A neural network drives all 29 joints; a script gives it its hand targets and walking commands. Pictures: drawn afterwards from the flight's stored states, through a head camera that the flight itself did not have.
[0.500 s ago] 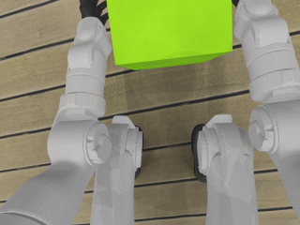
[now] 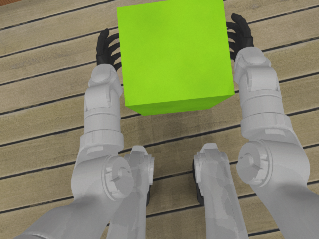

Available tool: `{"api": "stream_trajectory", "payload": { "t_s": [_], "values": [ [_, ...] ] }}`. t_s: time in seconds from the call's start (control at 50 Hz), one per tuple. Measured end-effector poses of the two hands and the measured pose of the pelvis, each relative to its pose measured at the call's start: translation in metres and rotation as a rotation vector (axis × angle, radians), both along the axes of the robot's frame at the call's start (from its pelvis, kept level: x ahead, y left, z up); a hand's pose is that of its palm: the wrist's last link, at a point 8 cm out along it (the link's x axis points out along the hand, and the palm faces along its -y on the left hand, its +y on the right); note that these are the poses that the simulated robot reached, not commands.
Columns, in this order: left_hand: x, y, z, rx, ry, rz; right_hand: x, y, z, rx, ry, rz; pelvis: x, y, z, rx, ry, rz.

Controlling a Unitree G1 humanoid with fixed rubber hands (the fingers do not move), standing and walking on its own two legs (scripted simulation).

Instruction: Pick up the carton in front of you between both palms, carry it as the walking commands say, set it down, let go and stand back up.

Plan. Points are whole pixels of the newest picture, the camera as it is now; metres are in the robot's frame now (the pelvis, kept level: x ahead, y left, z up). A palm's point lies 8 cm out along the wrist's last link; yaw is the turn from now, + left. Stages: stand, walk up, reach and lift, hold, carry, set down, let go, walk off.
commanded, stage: reach and lift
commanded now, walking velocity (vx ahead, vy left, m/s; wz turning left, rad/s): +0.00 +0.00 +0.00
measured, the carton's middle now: (172, 69) +0.51 -0.02 -0.13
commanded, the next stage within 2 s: none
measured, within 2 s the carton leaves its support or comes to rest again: neither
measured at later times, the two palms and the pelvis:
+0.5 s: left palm (66, 51) +0.46 +0.14 +0.10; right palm (285, 36) +0.46 -0.16 +0.10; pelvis +0.05 +0.00 +0.13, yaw -1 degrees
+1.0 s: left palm out of the picture +0.41 +0.14 +0.25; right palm out of the picture +0.40 -0.16 +0.25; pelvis +0.09 +0.00 +0.26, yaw -2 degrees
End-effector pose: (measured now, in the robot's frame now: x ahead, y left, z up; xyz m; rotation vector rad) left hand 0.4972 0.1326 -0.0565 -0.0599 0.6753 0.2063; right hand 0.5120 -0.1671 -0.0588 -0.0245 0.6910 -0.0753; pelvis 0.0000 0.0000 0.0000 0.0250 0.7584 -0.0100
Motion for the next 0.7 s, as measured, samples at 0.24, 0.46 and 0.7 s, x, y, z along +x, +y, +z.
{"api": "stream_trajectory", "payload": {
  "t_s": [0.24,0.46,0.7],
  "values": [
    [-0.016,-0.005,0.075,0.009,0.001,-0.024,-0.025,-0.005,0.069,0.025,0.002,-0.034,0.026,-0.001,0.058,0.005,-0.054,-0.019],
    [-0.038,0.003,0.149,0.006,0.007,-0.03,-0.049,0.003,0.144,0.027,0.009,-0.049,0.044,-0.004,0.122,-0.006,-0.165,-0.013],
    [-0.059,0.004,0.22,0.004,0.004,-0.06,-0.078,0.004,0.217,0.028,0.005,-0.079,0.063,-0.001,0.186,-0.02,-0.319,-0.014]
  ]
}}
